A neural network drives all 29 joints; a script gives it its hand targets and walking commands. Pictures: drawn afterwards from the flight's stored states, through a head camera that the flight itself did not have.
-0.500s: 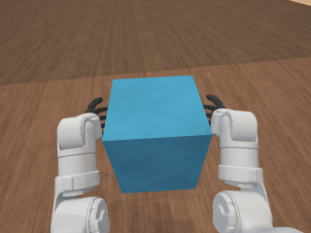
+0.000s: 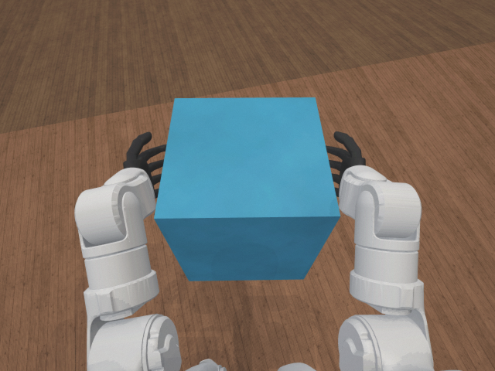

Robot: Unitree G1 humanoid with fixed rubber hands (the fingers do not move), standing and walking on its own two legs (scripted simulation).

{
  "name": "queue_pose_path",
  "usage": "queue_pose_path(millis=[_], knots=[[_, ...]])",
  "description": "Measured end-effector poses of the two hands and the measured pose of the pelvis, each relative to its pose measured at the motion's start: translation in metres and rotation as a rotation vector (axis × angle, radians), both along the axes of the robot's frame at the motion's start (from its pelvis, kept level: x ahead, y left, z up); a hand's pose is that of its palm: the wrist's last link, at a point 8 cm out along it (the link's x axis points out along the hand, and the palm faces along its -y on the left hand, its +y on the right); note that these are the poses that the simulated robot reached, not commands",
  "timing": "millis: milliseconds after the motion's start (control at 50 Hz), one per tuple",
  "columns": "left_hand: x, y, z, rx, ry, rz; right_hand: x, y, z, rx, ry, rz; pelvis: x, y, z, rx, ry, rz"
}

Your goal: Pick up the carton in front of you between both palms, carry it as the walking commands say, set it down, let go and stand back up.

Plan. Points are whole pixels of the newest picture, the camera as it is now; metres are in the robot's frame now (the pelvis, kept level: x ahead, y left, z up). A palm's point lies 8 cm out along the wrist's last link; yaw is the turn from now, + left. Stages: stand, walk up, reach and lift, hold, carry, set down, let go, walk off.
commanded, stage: carry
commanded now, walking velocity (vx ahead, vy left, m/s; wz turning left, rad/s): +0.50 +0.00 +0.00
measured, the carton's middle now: (245, 198) +0.37 -0.04 +0.07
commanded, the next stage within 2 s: none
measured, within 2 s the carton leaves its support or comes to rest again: neither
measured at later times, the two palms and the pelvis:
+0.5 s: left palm (104, 26) +0.68 +0.17 +0.23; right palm (261, 0) +0.72 -0.13 +0.23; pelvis +0.34 -0.04 +0.08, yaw +2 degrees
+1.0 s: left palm out of the picture +1.01 +0.12 +0.28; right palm out of the picture +1.00 -0.18 +0.28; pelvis +0.65 -0.01 +0.12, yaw +1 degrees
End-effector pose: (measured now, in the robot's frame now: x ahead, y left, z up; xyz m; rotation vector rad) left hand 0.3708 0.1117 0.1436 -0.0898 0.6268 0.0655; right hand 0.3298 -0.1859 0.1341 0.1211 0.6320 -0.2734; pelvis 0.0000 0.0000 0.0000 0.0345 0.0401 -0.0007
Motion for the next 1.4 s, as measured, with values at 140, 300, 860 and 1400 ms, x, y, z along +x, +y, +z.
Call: queue_pose_path(millis=[140,300,860,1400], knots=[[0.098,-0.015,0.036,0.004,-0.028,-0.023,0.097,-0.015,0.042,0.014,-0.025,-0.030,0.092,0.002,0.035,-0.035,0.013,-0.008],[0.207,0.014,0.067,0.032,-0.099,0.099,0.254,0.013,0.080,-0.006,-0.098,0.125,0.223,-0.025,0.037,-0.078,0.012,0.015],[0.577,0.008,0.108,-0.027,0.034,0.018,0.581,0.009,0.114,-0.005,0.028,0.001,0.572,0.007,0.116,-0.024,0.036,0.007],[0.753,0.047,0.176,0.039,-0.028,0.102,0.799,0.046,0.186,-0.013,-0.032,0.137,0.788,-0.006,0.142,-0.025,0.002,0.022]])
